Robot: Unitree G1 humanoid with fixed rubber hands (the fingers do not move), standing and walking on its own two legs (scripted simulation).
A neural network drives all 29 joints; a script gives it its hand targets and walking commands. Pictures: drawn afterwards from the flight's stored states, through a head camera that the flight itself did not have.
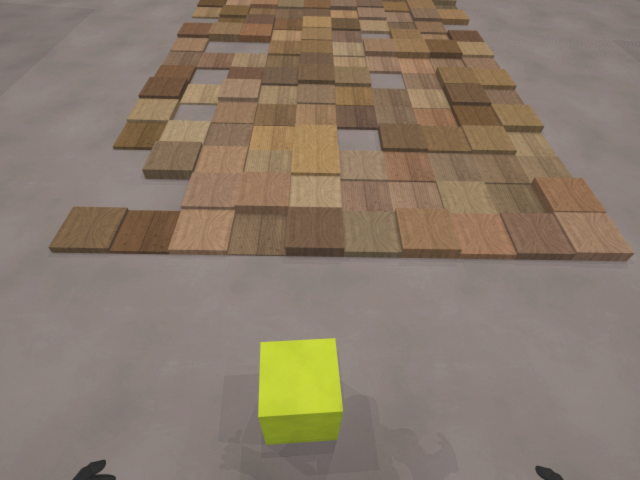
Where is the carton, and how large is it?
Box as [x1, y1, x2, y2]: [258, 338, 342, 444]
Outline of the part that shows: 334,338 261,342 258,417 266,444 328,440 337,438 342,414 342,405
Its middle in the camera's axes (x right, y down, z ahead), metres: -0.06 +0.44 +1.12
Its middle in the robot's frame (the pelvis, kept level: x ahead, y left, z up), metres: +0.47 +0.05 -0.66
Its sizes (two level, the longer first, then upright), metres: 0.210 0.200 0.250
